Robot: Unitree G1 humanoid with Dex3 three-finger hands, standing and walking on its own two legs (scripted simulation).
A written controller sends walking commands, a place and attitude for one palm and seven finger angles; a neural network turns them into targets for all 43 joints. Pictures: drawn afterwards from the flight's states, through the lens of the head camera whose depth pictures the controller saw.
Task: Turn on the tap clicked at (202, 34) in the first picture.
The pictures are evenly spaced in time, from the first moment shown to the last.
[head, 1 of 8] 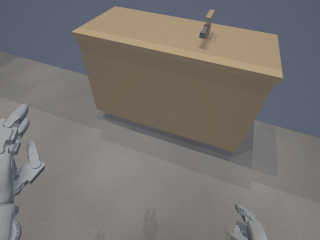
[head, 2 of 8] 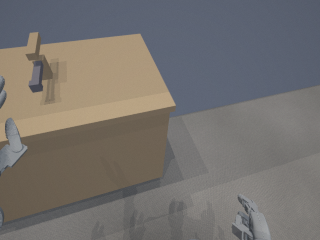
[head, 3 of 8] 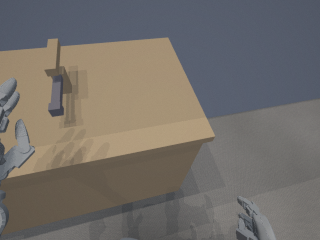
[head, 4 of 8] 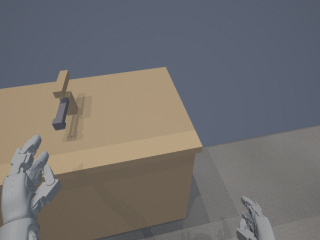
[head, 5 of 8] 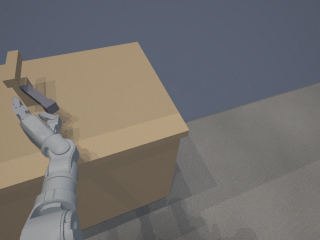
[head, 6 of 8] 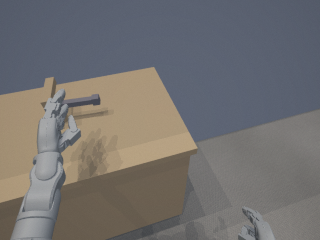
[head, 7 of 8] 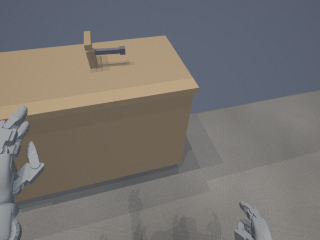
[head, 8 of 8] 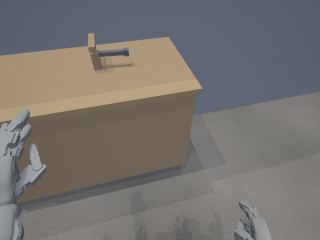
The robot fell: no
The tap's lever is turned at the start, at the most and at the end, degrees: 0 84 84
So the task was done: yes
